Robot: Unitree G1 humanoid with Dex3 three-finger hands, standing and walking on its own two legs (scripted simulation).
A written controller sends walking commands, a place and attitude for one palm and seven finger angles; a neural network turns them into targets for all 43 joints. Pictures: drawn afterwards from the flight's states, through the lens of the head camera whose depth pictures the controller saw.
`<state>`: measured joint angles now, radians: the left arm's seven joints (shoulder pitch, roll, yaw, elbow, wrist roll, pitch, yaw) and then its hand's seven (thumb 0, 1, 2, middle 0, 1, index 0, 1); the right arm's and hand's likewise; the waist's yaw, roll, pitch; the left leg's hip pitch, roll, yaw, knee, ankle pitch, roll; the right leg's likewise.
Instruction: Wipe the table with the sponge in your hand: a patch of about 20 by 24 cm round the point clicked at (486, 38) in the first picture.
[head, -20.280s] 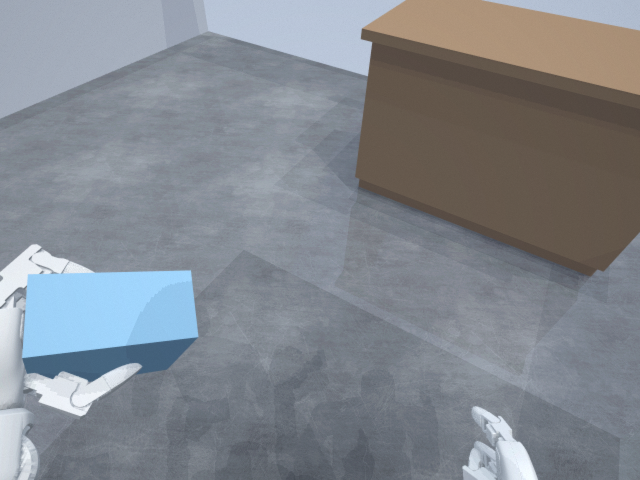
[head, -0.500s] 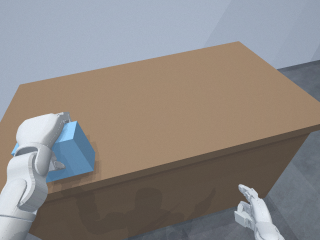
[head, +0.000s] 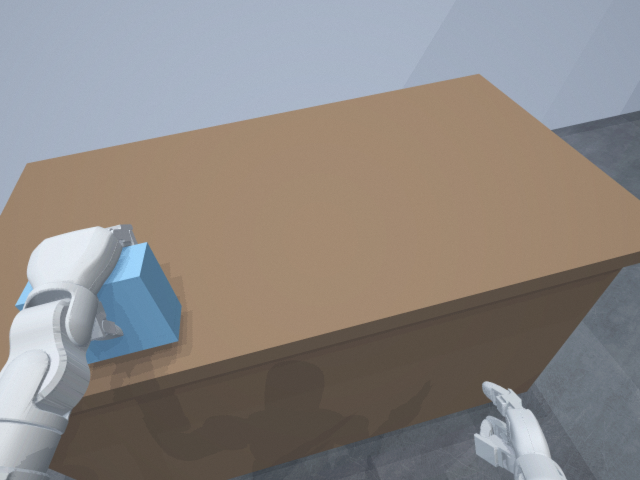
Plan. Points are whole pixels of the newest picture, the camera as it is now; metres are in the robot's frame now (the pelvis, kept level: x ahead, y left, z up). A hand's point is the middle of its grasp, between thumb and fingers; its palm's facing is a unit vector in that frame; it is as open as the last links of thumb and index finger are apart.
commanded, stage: move the sponge above the wiping area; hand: left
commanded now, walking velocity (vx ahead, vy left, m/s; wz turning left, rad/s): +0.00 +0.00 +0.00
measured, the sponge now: (117, 316) +0.27 +0.32 +0.06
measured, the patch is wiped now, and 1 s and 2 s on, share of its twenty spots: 0.00 0.00 0.00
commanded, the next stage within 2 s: none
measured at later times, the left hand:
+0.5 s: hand (102, 274) +0.30 +0.34 +0.11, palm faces -0.08 -0.02 -1.00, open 10.6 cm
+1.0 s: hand (108, 261) +0.31 +0.33 +0.12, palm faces -0.02 -0.01 -1.00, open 10.6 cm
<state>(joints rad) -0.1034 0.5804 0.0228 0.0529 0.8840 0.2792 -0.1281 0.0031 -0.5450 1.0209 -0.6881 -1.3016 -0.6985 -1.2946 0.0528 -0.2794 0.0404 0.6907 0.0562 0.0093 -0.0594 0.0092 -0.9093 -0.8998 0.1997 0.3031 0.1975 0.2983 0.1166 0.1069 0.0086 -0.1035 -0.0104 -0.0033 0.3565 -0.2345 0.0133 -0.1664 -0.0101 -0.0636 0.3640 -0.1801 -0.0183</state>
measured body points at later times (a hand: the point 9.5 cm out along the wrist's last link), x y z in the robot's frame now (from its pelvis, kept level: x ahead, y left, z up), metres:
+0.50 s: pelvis +0.00 +0.00 +0.00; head +0.01 -0.04 +0.45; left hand +0.30 +0.34 +0.16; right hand +0.19 -0.24 -0.11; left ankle -0.03 +0.11 -0.75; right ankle +0.01 -0.11 -0.75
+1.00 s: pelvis +0.00 +0.01 +0.00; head +0.01 -0.03 +0.45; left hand +0.31 +0.33 +0.17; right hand +0.21 -0.21 -0.11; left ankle -0.03 +0.11 -0.75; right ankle +0.01 -0.11 -0.75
